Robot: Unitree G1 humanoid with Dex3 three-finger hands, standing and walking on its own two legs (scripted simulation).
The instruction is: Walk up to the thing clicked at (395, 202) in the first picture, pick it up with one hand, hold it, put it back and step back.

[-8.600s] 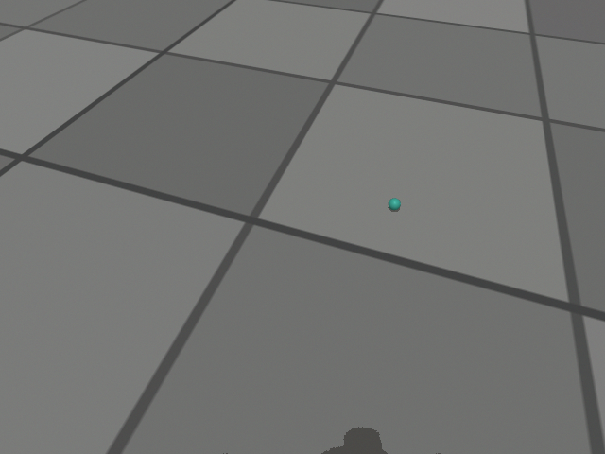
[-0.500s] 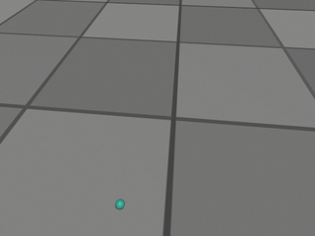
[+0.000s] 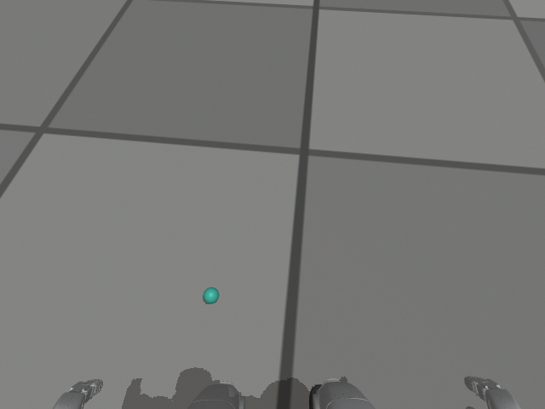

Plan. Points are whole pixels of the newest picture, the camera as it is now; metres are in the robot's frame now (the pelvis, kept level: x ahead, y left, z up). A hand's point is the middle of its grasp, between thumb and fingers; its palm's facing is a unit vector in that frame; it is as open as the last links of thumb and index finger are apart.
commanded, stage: walk up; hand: left
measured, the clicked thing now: (211, 295) +0.49 +0.24 -0.73
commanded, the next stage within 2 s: none
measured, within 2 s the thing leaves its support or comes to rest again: neither
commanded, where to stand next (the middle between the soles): +0.11 +0.03 m, yaw +1 degrees
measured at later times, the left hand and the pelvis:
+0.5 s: hand out of the picture +0.01 +0.31 -0.16, palm faces -0.08 -0.93 -0.36, open 7.4 cm; pelvis -0.11 +0.05 +0.00, yaw -2 degrees
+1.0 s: hand out of the picture -0.11 +0.28 -0.15, palm faces +0.01 -0.94 -0.33, open 7.4 cm; pelvis -0.25 +0.02 -0.01, yaw +1 degrees
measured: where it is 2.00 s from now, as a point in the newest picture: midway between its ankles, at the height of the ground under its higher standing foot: outside the picture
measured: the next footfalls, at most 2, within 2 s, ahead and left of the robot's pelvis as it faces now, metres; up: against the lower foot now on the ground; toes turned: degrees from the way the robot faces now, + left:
left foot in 0.18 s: -0.06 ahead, +0.14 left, +0.00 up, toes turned -1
right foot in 0.62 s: -0.13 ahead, -0.08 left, +0.00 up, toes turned -1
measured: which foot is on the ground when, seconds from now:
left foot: up 0.00-0.16, down 0.18-0.66, up 0.68-0.94, down 0.96-1.00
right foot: down 0.00-0.20, up 0.22-0.60, down 0.62-0.98, up 1.00-1.00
